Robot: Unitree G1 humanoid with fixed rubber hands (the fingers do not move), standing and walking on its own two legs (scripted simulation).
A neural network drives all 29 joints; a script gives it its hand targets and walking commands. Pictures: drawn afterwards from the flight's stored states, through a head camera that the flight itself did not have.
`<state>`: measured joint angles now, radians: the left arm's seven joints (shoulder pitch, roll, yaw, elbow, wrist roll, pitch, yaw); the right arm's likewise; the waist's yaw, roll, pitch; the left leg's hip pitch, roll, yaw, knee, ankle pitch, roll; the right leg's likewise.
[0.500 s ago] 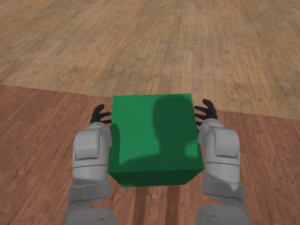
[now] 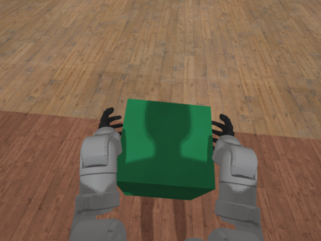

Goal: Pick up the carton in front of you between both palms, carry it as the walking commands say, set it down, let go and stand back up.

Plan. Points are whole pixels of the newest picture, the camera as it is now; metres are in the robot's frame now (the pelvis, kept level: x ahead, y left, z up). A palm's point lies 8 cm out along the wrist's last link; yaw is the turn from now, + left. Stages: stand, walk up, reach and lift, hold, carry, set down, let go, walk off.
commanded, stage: carry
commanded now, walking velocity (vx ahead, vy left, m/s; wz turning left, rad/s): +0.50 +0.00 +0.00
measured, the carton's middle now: (163, 155) +0.35 -0.01 -0.02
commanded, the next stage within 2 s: none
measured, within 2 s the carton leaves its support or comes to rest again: neither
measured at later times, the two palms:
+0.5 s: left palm (120, 65) +0.65 +0.13 +0.07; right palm (199, 63) +0.68 -0.15 +0.07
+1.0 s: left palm (138, 24) +1.01 +0.09 +0.05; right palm (198, 30) +0.98 -0.19 +0.04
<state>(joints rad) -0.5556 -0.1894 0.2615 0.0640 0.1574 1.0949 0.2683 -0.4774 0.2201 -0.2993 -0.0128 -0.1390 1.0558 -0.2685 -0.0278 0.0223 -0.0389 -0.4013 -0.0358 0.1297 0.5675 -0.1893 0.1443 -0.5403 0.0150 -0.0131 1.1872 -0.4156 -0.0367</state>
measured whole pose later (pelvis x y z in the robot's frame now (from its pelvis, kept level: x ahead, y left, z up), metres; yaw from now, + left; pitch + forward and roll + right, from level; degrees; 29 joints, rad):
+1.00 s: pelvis +0.65 -0.02 -0.05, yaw -1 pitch +6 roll +0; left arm -0.54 -0.21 0.30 -0.01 0.17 1.08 0.27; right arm -0.52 0.21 -0.27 -0.02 -0.11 1.06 -0.30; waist -0.08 0.02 -0.03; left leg -0.36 -0.01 0.12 0.57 -0.24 0.08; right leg -0.63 -0.02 -0.01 1.05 -0.40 -0.03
